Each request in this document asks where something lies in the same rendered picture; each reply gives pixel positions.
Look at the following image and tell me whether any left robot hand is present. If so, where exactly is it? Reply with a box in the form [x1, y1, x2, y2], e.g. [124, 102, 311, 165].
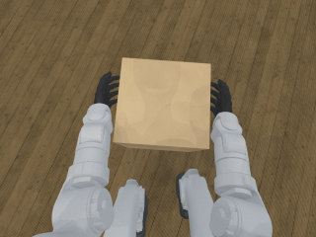
[94, 71, 120, 108]

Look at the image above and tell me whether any carton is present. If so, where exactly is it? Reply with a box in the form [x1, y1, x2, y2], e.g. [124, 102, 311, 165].
[113, 57, 211, 152]

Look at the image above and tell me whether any right robot hand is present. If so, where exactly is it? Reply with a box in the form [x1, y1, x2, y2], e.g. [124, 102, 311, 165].
[210, 79, 233, 118]

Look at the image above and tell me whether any robot left upper arm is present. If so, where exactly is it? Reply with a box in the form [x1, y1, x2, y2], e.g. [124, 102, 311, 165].
[33, 186, 115, 237]

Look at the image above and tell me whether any left robot forearm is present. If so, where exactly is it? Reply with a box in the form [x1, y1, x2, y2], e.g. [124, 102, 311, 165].
[51, 103, 114, 227]

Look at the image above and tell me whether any right robot thigh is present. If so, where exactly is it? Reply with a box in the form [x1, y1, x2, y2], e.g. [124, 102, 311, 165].
[179, 174, 214, 237]

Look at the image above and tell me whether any robot right upper arm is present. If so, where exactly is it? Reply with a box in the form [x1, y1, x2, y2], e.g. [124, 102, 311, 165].
[209, 196, 273, 237]

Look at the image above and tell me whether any right robot forearm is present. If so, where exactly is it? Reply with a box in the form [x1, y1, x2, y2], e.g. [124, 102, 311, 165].
[210, 112, 267, 210]

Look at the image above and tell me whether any right robot shin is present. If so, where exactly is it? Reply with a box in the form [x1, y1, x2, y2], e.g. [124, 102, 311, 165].
[182, 169, 206, 209]

